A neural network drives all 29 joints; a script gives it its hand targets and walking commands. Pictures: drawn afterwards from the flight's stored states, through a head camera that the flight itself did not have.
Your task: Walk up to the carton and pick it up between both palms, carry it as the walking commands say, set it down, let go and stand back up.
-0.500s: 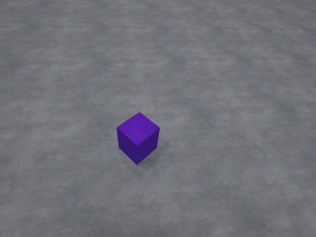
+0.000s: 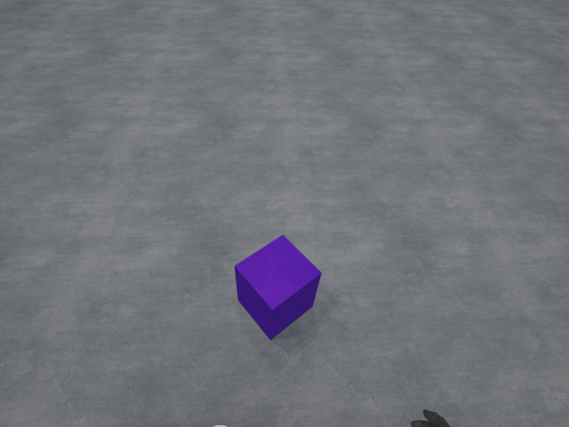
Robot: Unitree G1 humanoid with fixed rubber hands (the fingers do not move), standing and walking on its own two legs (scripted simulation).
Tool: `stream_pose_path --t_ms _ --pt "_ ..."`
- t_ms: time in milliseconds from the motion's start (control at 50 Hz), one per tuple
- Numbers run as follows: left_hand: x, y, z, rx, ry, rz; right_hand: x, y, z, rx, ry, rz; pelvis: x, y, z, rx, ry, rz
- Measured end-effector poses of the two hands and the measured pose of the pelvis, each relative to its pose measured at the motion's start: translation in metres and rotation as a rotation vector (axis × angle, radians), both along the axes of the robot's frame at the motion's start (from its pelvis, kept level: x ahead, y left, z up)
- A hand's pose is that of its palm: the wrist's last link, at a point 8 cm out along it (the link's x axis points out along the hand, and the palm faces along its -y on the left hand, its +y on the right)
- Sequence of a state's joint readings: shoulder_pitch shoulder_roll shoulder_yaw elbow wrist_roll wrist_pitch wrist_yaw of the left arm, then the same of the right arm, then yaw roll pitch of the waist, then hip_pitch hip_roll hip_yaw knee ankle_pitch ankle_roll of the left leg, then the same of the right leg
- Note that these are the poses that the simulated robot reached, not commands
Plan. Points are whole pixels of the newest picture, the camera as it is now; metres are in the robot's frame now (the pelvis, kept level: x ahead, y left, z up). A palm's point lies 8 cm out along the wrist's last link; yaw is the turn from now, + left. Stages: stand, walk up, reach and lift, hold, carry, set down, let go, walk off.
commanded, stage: walk up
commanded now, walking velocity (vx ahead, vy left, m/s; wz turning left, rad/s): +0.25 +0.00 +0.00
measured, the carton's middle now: (276, 287) +0.66 +0.04 -0.63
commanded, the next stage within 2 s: none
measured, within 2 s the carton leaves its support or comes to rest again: neither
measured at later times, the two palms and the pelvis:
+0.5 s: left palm out of the picture +0.14 +0.23 -0.13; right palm out of the picture +0.16 -0.26 -0.11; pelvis +0.11 -0.01 +0.01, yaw -1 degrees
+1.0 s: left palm (160, 388) +0.19 +0.20 -0.11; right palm out of the picture +0.17 -0.28 -0.12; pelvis +0.13 -0.04 +0.01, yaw -1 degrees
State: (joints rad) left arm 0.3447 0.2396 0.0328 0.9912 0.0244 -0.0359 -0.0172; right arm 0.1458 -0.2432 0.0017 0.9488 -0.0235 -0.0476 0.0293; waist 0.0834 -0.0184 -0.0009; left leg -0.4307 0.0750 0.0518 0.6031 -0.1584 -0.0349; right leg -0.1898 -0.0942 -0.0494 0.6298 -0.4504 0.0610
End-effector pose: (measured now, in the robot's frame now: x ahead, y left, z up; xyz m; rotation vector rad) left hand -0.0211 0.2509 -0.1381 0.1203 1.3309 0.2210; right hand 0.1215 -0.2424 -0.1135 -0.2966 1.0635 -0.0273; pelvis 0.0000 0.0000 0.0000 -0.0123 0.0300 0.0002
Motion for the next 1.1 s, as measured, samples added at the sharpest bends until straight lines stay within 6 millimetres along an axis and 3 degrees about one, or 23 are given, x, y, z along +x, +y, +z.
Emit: stream_pose_path --t_ms 80,160,240,320,460,540,620,680,840,1100 --pt "0.043 0.002 0.005 -0.02 -0.013 -0.062 0.008 -0.003 0.019 -0.027 -0.025 -0.06 0.023 0.003 0.012 -0.022 -0.018 -0.008" --pt "0.093 -0.004 0.01 -0.027 -0.056 -0.126 -0.01 -0.015 0.025 -0.051 0.027 -0.133 0.04 0.0 0.019 -0.026 -0.03 -0.009" --pt "0.133 -0.013 0.014 -0.009 -0.094 -0.159 -0.029 -0.027 0.015 -0.038 0.111 -0.179 0.055 -0.01 0.018 -0.011 -0.018 -0.009" --pt "0.147 -0.025 0.011 0.011 -0.11 -0.143 -0.03 -0.037 -0.004 -0.017 0.172 -0.189 0.072 -0.022 0.008 0.017 -0.03 -0.014" --pt "0.153 -0.023 0.011 -0.007 -0.09 -0.072 0.024 -0.026 -0.002 -0.009 0.139 -0.131 0.101 -0.014 0.01 0.003 -0.027 -0.012" --pt "0.172 -0.016 0.004 -0.025 -0.079 -0.085 0.047 -0.016 0.005 -0.018 0.089 -0.145 0.119 -0.007 0.009 -0.004 -0.025 -0.011" --pt "0.205 -0.02 0.012 -0.028 -0.09 -0.131 0.046 -0.019 0.015 -0.035 0.093 -0.188 0.132 -0.01 0.018 -0.018 -0.035 -0.017" --pt "0.222 -0.026 0.015 -0.018 -0.103 -0.144 0.042 -0.025 0.012 -0.033 0.131 -0.211 0.135 -0.015 0.019 -0.01 -0.033 -0.019" --pt "0.226 -0.044 0.019 0.017 -0.112 -0.124 0.051 -0.041 -0.003 0.003 0.148 -0.219 0.142 -0.036 0.014 0.029 -0.026 -0.019" --pt "0.205 -0.049 0.023 0.015 -0.127 -0.092 0.04 -0.038 -0.004 0.013 0.142 -0.191 0.124 -0.037 0.016 0.027 -0.039 -0.021"
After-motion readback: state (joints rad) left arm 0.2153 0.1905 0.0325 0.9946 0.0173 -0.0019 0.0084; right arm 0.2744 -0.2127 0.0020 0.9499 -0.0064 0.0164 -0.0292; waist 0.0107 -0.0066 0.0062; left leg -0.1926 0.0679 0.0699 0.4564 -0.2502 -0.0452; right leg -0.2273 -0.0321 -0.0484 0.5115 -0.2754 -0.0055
